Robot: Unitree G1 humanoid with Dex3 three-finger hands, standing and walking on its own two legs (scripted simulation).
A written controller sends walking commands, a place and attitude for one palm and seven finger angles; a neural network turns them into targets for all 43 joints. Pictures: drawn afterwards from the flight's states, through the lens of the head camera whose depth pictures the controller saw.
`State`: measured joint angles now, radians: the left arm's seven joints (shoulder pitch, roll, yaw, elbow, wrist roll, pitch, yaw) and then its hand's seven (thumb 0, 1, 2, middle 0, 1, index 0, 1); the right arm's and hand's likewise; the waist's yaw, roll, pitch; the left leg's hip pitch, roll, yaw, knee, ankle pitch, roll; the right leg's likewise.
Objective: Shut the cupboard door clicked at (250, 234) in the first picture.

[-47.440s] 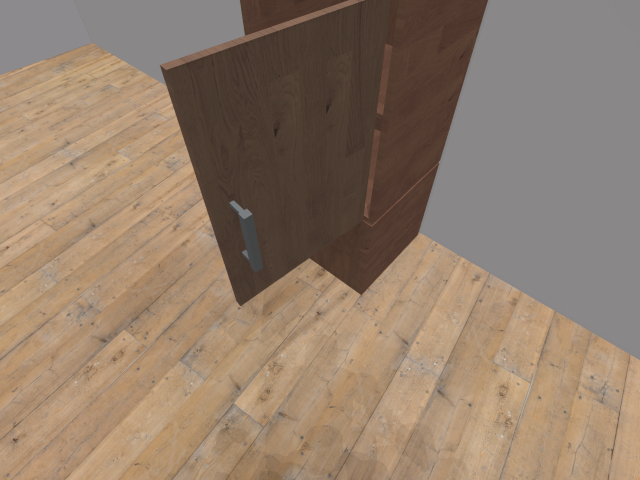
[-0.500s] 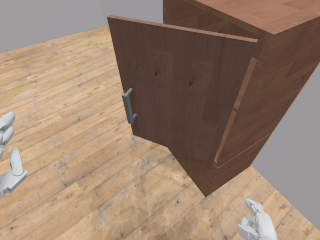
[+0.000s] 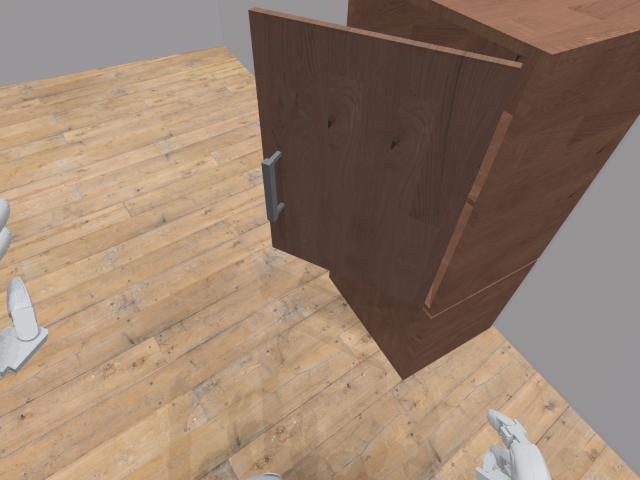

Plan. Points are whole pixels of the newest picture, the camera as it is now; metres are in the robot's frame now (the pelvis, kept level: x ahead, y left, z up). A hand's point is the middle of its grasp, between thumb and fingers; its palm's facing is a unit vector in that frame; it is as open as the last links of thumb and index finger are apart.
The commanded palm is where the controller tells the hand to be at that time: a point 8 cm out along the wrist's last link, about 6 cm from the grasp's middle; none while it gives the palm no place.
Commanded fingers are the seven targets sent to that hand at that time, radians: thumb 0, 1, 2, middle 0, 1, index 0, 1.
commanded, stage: step back with the hand held close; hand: left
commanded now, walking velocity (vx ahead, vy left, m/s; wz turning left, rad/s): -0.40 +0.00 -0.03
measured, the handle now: (274, 187) +0.71 +0.15 -0.09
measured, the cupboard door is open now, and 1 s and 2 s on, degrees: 34 34 34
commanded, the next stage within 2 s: stop stepping back and stand still in 0.54 s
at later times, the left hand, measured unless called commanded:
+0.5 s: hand out of the picture +0.12 +0.29 +0.19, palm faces +0.48 -0.76 -0.43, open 7.4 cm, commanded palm +0.03 +0.33 +0.19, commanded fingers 0.00 0.90 0.90 -0.20 -0.30 -0.20 -0.30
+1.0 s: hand out of the picture +0.00 +0.33 +0.20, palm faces +0.40 -0.82 -0.41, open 7.4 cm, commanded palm -0.06 +0.37 +0.19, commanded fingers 0.00 0.90 0.90 -0.20 -0.30 -0.20 -0.30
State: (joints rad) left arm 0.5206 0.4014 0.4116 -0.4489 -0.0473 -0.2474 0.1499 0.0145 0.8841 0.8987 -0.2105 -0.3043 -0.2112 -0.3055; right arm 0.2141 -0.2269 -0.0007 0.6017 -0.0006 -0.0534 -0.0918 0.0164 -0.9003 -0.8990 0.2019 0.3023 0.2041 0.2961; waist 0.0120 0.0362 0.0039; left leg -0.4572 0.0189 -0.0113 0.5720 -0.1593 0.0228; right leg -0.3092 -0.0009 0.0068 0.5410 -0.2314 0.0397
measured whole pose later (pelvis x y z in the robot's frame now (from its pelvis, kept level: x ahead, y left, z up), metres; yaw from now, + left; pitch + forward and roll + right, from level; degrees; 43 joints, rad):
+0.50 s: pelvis -0.08 +0.01 -0.01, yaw +5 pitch -1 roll -6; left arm 0.44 0.49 0.47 -0.52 -0.06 -0.27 0.15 0.01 0.88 0.90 -0.21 -0.30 -0.21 -0.31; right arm 0.20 -0.18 -0.03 0.63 -0.01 -0.10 -0.08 0.02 -0.90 -0.90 0.20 0.30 0.20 0.30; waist -0.04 0.05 0.04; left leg -0.57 0.08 0.02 0.55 -0.05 0.06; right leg -0.42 0.09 -0.01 0.89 -0.49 0.00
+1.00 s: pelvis -0.20 +0.07 +0.01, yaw +0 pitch +0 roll -3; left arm 0.58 0.46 0.42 -0.61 -0.08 -0.14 0.15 0.02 0.89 0.90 -0.21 -0.30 -0.21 -0.30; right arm 0.23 -0.15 0.02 0.56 -0.01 -0.07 -0.04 0.01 -0.90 -0.90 0.20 0.30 0.21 0.30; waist -0.01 -0.02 -0.03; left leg -0.43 0.05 0.14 0.41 -0.22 -0.03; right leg -0.15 0.09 -0.12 0.53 -0.50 -0.06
